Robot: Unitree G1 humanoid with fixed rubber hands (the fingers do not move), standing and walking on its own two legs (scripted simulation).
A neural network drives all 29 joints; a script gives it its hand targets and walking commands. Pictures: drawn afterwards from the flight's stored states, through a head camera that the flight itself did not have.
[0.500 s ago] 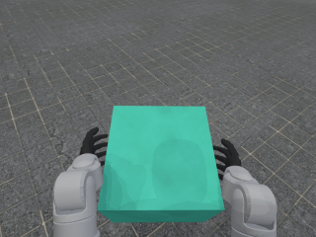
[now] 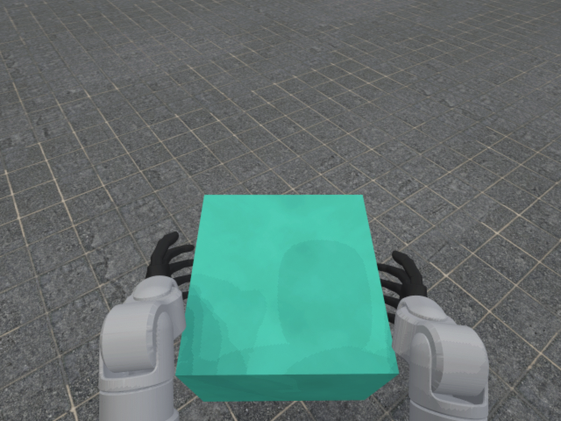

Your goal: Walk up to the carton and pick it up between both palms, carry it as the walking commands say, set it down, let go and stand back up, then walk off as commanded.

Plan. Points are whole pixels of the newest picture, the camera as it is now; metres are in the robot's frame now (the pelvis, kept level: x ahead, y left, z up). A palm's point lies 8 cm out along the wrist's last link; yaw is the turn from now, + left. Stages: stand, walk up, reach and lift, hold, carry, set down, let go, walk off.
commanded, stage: carry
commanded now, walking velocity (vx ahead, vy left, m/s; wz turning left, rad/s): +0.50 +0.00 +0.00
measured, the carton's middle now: (283, 297) +0.31 +0.01 +0.02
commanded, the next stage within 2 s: none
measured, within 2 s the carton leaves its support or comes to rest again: neither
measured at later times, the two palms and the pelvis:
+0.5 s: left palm (189, 191) +0.44 +0.16 +0.11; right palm (391, 204) +0.42 -0.15 +0.11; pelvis +0.17 +0.00 +0.01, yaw -2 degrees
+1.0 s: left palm (221, 115) +0.69 +0.15 +0.09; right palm (372, 120) +0.67 -0.16 +0.10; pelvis +0.42 -0.01 +0.00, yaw -2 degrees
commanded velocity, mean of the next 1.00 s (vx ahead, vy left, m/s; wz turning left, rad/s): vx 0.50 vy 0.00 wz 0.00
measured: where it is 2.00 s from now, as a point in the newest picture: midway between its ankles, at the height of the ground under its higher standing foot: (296, 248)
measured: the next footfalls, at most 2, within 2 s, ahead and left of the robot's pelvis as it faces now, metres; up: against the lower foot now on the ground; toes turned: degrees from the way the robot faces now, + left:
left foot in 0.34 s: +0.16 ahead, +0.08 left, +0.00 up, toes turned +10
right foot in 0.68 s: +0.37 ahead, -0.15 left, +0.00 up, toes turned -5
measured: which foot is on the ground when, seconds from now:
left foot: down 0.00-0.10, up 0.12-0.32, down 0.34-0.70, up 0.72-0.92, down 0.94-1.00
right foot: down 0.00-0.38, up 0.40-0.66, down 0.68-0.96, up 0.98-1.00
